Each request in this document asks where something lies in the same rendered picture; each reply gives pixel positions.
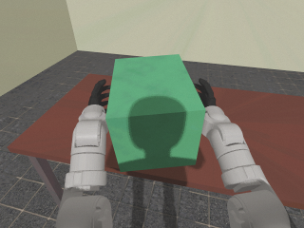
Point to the table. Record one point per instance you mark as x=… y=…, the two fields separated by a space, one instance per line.
x=271 y=124

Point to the left robot forearm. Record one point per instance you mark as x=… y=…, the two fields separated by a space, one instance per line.
x=88 y=149

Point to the robot left hand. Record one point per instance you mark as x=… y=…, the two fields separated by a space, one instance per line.
x=97 y=96

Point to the carton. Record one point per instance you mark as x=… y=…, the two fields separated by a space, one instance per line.
x=154 y=113

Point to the right robot forearm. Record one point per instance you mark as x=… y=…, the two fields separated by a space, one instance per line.
x=239 y=170

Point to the left robot upper arm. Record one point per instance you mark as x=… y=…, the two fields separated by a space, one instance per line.
x=85 y=212

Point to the robot right hand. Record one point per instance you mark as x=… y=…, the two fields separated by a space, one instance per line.
x=207 y=94

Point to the right robot upper arm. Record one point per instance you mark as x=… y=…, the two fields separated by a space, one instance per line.
x=258 y=209

